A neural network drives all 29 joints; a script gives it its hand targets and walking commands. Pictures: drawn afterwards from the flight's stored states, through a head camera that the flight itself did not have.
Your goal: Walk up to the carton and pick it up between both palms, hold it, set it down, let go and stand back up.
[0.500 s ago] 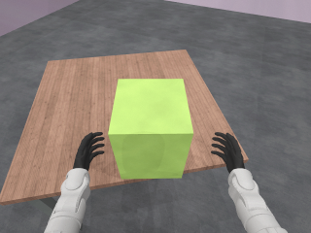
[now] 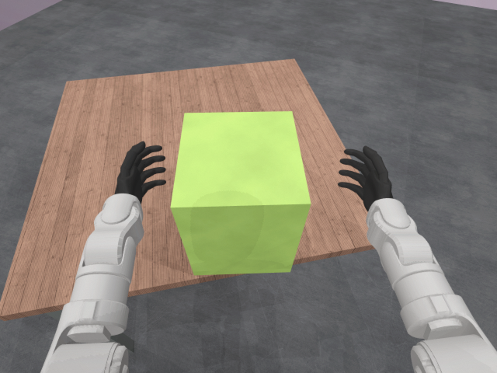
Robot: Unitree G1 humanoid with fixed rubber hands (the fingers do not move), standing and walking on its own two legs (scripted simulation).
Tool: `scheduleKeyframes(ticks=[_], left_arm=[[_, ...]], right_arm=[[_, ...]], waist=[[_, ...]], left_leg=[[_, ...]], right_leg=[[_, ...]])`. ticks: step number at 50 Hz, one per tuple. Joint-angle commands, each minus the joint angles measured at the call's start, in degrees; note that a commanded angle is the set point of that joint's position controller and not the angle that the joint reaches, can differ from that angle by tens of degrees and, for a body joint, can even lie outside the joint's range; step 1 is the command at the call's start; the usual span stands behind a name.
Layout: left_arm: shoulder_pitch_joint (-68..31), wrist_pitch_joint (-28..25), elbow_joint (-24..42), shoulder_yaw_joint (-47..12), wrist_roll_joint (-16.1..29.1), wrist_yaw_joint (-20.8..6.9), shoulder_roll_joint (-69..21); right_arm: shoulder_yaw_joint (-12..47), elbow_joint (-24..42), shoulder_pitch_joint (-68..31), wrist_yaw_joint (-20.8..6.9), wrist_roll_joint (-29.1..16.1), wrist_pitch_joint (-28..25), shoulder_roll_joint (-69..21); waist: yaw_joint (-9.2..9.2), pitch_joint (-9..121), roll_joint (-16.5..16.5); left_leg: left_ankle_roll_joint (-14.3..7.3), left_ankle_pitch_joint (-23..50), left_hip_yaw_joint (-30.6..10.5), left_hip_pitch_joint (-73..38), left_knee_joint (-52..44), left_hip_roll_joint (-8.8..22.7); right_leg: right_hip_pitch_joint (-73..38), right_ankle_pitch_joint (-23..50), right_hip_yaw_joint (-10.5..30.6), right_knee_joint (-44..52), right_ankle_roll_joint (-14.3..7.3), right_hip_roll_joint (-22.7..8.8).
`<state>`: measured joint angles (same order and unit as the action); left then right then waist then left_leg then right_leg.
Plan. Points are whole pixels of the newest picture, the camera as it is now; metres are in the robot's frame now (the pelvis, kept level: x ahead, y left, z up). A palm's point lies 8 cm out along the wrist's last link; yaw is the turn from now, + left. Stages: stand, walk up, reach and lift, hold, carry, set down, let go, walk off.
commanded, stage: reach and lift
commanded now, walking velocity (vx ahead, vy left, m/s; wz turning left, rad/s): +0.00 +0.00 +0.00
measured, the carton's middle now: (240, 197) +0.42 +0.04 -0.01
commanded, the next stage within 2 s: none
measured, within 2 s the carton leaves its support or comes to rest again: neither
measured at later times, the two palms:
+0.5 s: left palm (129, 138) +0.42 +0.21 +0.14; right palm (378, 142) +0.43 -0.18 +0.13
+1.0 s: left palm (140, 166) +0.42 +0.21 +0.08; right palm (355, 163) +0.43 -0.16 +0.08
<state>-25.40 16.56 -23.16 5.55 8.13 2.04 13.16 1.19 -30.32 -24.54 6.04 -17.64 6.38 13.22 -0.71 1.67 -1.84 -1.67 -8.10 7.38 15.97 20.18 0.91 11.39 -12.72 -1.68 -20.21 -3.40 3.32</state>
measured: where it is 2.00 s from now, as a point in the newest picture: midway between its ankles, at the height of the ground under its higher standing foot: outside the picture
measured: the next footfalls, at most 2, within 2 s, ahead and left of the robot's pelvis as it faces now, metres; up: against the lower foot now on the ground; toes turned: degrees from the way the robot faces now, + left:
none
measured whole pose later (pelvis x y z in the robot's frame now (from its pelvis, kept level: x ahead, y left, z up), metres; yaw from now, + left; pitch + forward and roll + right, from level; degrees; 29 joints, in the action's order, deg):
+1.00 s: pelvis +0.00 +0.00 -0.01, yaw +2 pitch +13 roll -1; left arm -50.1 3.0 -61.5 7.1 5.0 2.8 13.6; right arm -2.7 -59.4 -47.2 6.0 -14.1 2.5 11.7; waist 0.1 8.5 -1.6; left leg -1.1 -8.4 4.7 29.3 24.7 1.7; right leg 22.7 -12.4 -4.3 -21.9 -3.7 4.1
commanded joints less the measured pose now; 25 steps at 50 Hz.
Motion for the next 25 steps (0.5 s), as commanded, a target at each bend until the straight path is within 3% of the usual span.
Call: scheduleKeyframes(ticks=[1,12,25], left_arm=[[-26.9,-0.4,10.4,2.5,0.7,0.4,9.1],[-39.1,2.9,4.4,3.0,1.4,1.0,12.3],[-54.1,2.3,-7.7,1.4,2.2,2.1,14.7]], right_arm=[[-3.2,11.8,-29.3,0.5,-0.2,-0.7,10.0],[-3.1,6.3,-41.1,1.0,-1.7,3.0,12.5],[-2.9,-4.1,-55.7,0.6,-3.3,4.4,15.3]], waist=[[-0.1,30.0,2.3],[0.63,36.8,2.3],[0.81,42.0,2.8]], left_leg=[[0.2,18.0,-7.7,-23.6,3.3,1.6],[0.3,19.1,-8.4,-22.2,4.7,1.3],[0.8,19.4,-9.4,-20.9,5.8,1.0]], right_leg=[[6.1,22.3,3.5,2.4,5.0,-2.6],[5.2,29.0,2.9,0.9,6.4,-2.6],[6.7,32.5,1.9,0.3,7.2,-2.7]])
